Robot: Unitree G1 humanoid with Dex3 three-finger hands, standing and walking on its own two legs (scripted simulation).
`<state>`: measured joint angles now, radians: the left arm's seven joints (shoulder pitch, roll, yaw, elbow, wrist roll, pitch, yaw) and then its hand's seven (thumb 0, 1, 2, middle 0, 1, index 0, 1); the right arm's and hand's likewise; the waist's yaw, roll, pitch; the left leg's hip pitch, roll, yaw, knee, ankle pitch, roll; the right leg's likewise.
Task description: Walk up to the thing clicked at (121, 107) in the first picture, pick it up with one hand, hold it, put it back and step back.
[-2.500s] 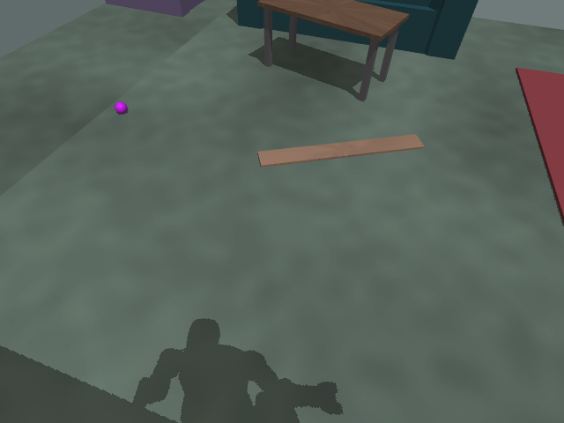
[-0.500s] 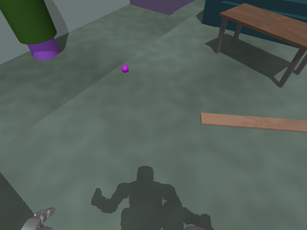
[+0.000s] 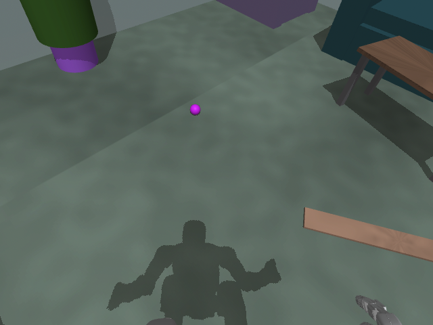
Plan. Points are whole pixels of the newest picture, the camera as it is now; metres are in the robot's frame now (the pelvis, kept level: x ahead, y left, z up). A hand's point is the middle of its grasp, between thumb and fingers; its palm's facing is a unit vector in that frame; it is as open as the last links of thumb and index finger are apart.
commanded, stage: walk up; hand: left
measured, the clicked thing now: (195, 109) +1.46 +0.17 -0.73
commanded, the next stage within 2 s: none
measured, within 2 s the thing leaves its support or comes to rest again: neither
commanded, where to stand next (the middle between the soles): +1.06 -0.07 m, yaw -2 degrees
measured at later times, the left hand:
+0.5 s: hand (136, 211) +0.36 +0.20 -0.11, palm faces -0.04 -0.92 -0.39, open 7.4 cm
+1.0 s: hand (136, 169) +0.51 +0.25 -0.15, palm faces -0.09 -0.94 -0.33, open 7.4 cm
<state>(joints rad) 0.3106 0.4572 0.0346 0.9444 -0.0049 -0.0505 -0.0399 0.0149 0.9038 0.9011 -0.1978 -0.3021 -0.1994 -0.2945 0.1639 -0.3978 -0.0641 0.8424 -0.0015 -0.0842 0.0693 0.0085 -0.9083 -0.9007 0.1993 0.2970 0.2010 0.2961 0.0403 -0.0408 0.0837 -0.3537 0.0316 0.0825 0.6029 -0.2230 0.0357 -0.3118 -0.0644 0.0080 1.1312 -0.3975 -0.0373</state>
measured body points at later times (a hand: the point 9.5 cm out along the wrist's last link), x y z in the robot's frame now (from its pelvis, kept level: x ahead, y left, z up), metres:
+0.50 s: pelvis +0.25 -0.06 +0.01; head +0.26 -0.09 +0.46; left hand +0.36 +0.25 -0.08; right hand +0.29 -0.39 -0.12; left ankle +0.22 +0.09 -0.65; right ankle +0.29 -0.16 -0.73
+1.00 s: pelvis +0.46 -0.03 +0.01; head +0.48 +0.00 +0.46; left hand +0.52 +0.29 -0.12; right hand +0.54 -0.35 -0.08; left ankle +0.50 +0.08 -0.73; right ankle +0.49 -0.18 -0.67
